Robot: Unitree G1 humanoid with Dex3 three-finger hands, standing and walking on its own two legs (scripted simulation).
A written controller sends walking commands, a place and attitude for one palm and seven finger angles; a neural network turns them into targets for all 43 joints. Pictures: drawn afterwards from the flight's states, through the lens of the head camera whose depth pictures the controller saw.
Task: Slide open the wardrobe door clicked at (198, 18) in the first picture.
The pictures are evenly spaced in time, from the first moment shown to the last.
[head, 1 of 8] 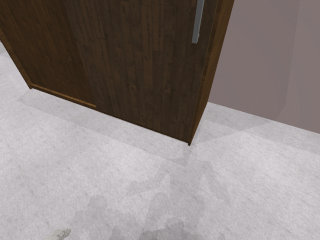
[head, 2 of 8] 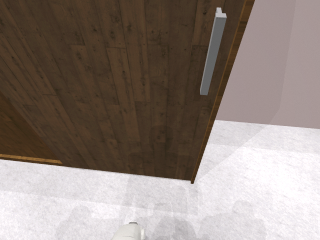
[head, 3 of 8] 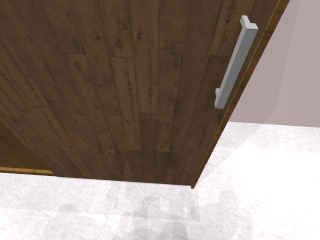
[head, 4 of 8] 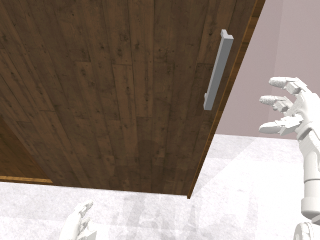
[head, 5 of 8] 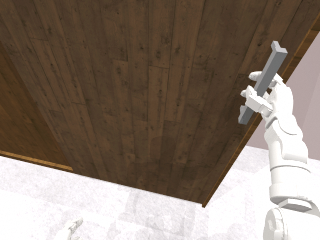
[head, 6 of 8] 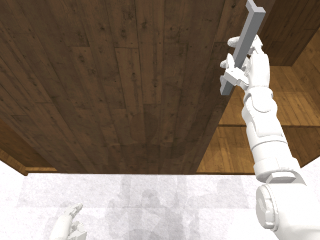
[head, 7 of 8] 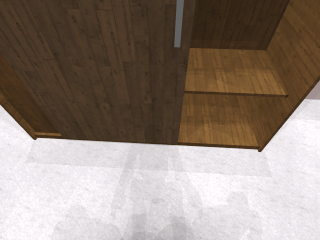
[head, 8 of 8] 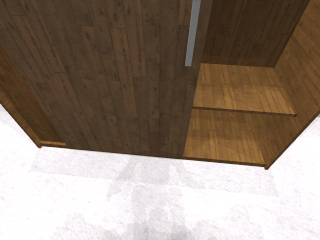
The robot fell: no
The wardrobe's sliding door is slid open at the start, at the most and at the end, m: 0.00 0.59 0.58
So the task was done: yes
